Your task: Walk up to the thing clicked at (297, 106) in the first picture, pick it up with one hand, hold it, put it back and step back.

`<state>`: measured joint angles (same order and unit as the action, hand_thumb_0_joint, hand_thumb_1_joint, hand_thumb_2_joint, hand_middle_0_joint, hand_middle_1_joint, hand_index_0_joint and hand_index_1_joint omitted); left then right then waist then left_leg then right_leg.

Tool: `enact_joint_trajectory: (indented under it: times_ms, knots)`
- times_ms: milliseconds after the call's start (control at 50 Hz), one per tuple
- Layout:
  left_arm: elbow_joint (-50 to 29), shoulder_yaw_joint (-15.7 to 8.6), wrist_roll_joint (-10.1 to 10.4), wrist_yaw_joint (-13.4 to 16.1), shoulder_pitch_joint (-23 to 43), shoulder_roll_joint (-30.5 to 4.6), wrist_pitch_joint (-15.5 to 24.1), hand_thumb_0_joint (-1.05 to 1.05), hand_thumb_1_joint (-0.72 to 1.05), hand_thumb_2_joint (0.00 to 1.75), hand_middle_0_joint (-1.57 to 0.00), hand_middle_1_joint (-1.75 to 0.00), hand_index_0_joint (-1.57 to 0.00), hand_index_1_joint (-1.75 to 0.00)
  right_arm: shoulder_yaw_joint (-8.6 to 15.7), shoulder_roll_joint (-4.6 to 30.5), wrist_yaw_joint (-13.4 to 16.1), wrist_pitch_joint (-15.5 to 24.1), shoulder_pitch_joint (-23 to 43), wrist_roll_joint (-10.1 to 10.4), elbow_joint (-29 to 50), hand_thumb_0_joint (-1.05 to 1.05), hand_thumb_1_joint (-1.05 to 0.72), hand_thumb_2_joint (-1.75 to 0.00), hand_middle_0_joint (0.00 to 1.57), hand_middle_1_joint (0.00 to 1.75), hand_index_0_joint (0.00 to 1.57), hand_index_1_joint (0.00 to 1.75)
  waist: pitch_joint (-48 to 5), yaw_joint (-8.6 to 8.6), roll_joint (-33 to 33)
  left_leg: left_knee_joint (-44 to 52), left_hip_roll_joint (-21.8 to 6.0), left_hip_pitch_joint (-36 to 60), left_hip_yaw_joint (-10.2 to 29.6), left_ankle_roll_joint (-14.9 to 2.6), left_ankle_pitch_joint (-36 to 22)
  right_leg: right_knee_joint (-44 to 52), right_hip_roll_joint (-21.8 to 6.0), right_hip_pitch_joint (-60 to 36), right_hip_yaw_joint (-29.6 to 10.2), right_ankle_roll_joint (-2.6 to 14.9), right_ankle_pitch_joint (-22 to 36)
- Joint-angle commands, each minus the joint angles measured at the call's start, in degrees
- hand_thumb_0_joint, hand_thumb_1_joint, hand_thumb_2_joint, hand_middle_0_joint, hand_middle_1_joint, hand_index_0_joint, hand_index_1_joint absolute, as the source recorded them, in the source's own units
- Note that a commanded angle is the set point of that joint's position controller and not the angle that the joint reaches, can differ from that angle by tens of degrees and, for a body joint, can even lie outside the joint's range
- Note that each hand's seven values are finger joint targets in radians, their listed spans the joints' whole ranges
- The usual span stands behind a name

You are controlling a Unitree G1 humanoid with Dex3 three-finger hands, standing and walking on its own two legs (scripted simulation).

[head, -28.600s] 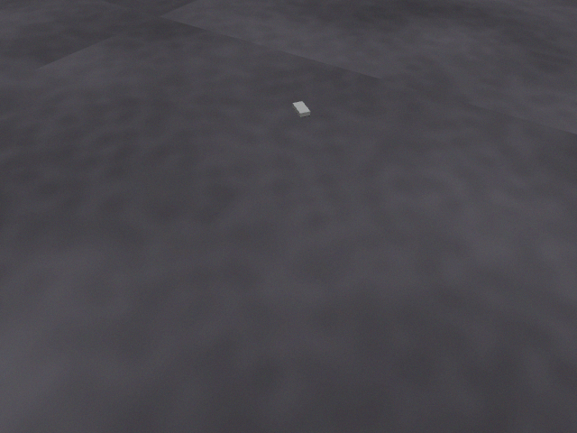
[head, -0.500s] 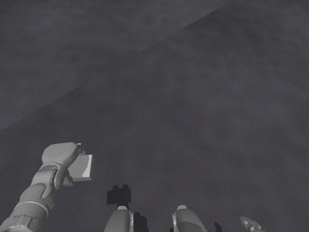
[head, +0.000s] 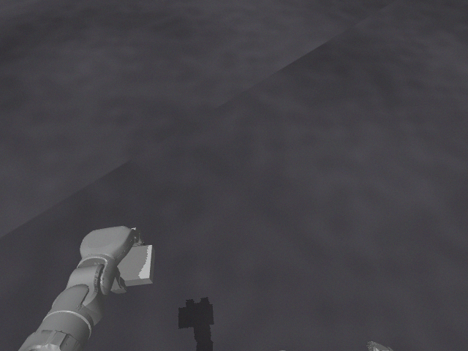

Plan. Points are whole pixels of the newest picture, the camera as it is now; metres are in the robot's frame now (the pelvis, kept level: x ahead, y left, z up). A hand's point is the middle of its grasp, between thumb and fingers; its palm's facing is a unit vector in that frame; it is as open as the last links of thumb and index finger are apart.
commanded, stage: hold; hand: left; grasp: from above
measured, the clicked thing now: (120, 267) +0.31 +0.23 -0.12
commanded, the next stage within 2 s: crouch in 1.86 s
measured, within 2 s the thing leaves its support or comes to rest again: neither
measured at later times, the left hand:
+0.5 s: hand (113, 259) +0.30 +0.22 -0.04, palm faces -0.47 -0.07 -0.88, open 9.6 cm
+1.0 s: hand (110, 265) +0.28 +0.22 -0.02, palm faces -0.45 -0.07 -0.89, open 9.6 cm
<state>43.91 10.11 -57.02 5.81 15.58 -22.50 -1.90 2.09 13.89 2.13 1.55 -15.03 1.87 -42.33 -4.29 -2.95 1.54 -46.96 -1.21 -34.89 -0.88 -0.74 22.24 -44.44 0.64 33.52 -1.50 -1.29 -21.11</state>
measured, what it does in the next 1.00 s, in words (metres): stands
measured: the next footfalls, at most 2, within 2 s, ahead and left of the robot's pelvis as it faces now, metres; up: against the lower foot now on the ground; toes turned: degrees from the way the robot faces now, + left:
none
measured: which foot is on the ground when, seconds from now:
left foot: down 0.00-1.00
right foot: down 0.00-1.00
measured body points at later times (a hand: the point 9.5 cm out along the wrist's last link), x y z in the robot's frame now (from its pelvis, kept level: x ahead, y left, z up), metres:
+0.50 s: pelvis +0.01 +0.00 +0.02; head +0.03 -0.01 +0.47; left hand +0.32 +0.22 +0.01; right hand +0.12 -0.27 -0.10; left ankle +0.01 +0.11 -0.70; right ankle +0.01 -0.14 -0.70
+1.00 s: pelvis -0.01 -0.01 +0.03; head +0.01 -0.02 +0.48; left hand +0.30 +0.22 +0.03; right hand +0.12 -0.27 -0.09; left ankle +0.01 +0.11 -0.70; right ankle +0.01 -0.14 -0.70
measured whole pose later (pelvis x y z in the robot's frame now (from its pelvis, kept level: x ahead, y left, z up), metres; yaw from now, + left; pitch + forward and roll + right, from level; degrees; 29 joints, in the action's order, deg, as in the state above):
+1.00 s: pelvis -0.01 -0.01 +0.03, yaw +0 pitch +2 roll +0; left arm 37.5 11.6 -57.2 0.0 13.0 -22.6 -0.8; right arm 2.0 14.8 2.5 -2.2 -12.0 3.0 -39.6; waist -1.2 -0.5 2.3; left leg -32.5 -0.7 -19.6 -1.5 -0.3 15.4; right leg -32.1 0.2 19.4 -2.1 -0.7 -15.2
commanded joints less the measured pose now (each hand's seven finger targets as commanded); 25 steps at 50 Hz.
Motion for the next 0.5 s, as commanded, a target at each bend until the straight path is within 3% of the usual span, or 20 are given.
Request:
enact_joint_trajectory:
  times_ms: [0, 100, 140, 260, 420, 480]
  knots:
    - [-13.14, -6.12, -1.36, 3.23, 19.77, -14.15, 0.33, 0.0, 0.7, 0.62, -1.04, -0.57, -1.06, -0.55, 3.22, 9.16, 0.58, 1.44, -0.97, 0.28, 5.53, 0.0, -0.89, -0.89, 0.2, 0.3, 0.2, 0.3, -19.59, 1.0, 4.17, 7.83, 1.45, 17.22, 1.03, 1.26, -22.12, 6.05, 1.98, -7.79, 1.56, 2.29, 17.44]
    - [-11.27, -4.78, -0.92, 2.55, 20.22, -12.25, 0.05, 0.0, 0.72, 0.66, -1.06, -0.57, -1.08, -0.56, 3.38, 9.19, 0.3, 1.05, -0.64, 0.25, 5.43, 0.0, -0.89, -0.89, 0.2, 0.3, 0.2, 0.3, -17.35, -0.01, 2.11, 8.9, 1.63, 17.69, 0.8, 0.92, -22.91, 8.17, 1.94, -9.63, 1.29, 1.96, 18.94]
    - [-11.41, -4.28, -0.3, 1.98, 19.51, -11.63, 0.02, 0.0, 0.73, 0.68, -1.07, -0.57, -1.09, -0.56, 3.36, 9.24, 0.23, 0.9, 0.0, 0.41, 6.12, 0.0, -0.89, -0.89, 0.2, 0.3, 0.2, 0.3, -16.02, 0.25, 1.71, 10.19, 1.77, 17.55, 0.72, 0.93, -21.08, 9.08, 1.88, -10.33, 1.26, 2.01, 17.67]
    - [-13.64, -3.71, -0.17, -1.25, 16.44, -11.42, 0.51, 0.0, 0.75, 0.65, -1.09, -0.55, -1.1, -0.54, 3.4, 9.14, 0.09, 0.21, 1.41, 0.68, 7.9, 0.0, -0.89, -0.89, 0.2, 0.3, 0.2, 0.3, -16.16, 1.52, 1.4, 11.29, 1.98, 18.77, 0.34, 0.62, -22.99, 10.19, 1.81, -12.63, 0.94, 2.0, 19.49]
    - [-16.28, -5.71, -0.86, -1.12, 18.05, -13.29, 1.31, 0.0, 0.7, 0.64, -1.06, -0.52, -1.07, -0.51, 3.09, 9.23, 0.31, -0.68, 2.18, 0.82, 8.87, 0.0, -0.89, -0.89, 0.2, 0.3, 0.2, 0.3, -15.28, 1.55, 1.71, 13.09, 1.97, 20.29, 0.15, 0.59, -22.93, 11.6, 1.8, -13.97, 0.67, 2.1, 19.57]
    - [-16.34, -5.31, -1.26, -1.13, 18.64, -13.05, 1.34, 0.0, 0.73, 0.66, -1.09, -0.53, -1.1, -0.53, 3.04, 9.12, 0.32, -0.94, 3.17, 0.89, 9.23, 0.0, -0.89, -0.9, 0.2, 0.3, 0.2, 0.3, -14.05, 1.73, 1.87, 14.19, 1.92, 20.83, 0.2, 0.61, -21.09, 12.41, 1.77, -13.59, 0.57, 2.14, 17.86]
